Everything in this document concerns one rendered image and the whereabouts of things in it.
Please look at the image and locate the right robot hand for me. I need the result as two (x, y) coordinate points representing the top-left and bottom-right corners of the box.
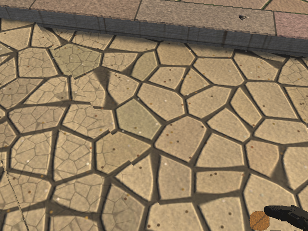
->
(264, 205), (308, 231)

